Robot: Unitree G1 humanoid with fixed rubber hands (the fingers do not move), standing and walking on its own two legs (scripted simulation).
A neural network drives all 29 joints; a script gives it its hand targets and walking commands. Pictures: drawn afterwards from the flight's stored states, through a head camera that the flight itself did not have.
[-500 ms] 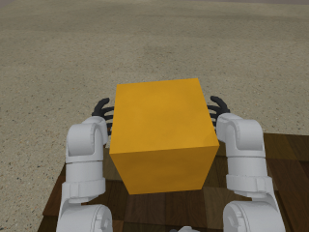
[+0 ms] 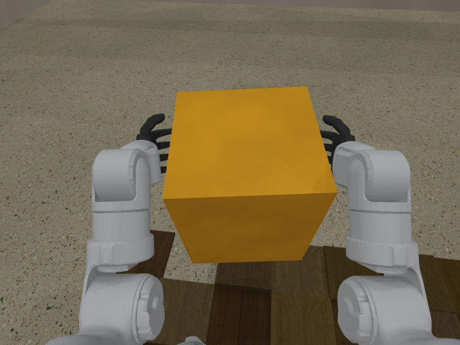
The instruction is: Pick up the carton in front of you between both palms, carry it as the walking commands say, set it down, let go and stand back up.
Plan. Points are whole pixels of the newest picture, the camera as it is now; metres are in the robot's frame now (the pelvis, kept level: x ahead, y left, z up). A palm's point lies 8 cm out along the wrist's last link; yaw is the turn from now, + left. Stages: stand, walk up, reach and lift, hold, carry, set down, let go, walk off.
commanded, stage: carry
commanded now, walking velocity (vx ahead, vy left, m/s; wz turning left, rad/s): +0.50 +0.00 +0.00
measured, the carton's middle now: (244, 183) +0.38 +0.00 +0.10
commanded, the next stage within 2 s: none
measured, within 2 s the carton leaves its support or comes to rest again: neither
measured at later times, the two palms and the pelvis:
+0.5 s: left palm (182, 54) +0.65 +0.13 +0.20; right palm (320, 58) +0.65 -0.17 +0.20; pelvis +0.28 -0.02 +0.04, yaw +1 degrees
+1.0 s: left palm (183, 33) +0.92 +0.17 +0.15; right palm (285, 38) +0.88 -0.13 +0.15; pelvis +0.54 +0.04 +0.05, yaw -1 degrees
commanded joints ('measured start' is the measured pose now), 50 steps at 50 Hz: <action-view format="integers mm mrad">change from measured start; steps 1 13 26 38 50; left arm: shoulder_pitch -679 -682 -821 -746 -591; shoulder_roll -972 -1016 -1093 -1090 -1208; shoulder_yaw -577 -534 -534 -588 -568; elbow -30 -7 -40 12 59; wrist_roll -394 -295 -396 -419 -327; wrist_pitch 23 36 0 9 -100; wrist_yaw -243 -187 -241 -280 -238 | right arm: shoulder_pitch -686 -832 -902 -688 -784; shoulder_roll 945 1058 1101 1037 1246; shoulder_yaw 564 578 543 525 638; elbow -20 -129 -41 74 -83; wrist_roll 404 475 442 312 486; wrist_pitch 6 37 19 26 -110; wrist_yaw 198 231 216 196 264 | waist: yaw -103 -74 93 39 -80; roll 376 179 -57 -153 151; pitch -634 -458 -488 -413 -423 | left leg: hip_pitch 967 750 -204 283 800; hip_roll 328 227 -8 -30 244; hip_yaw -744 -255 -168 -24 -426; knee -290 -337 534 -222 -297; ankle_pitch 274 284 -345 206 455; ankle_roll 239 132 -26 -69 162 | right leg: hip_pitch -475 -493 521 118 -627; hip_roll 184 43 -209 -42 66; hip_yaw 41 63 471 59 115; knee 666 131 -229 -123 281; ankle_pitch -37 198 620 593 55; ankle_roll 24 -4 -235 -166 -25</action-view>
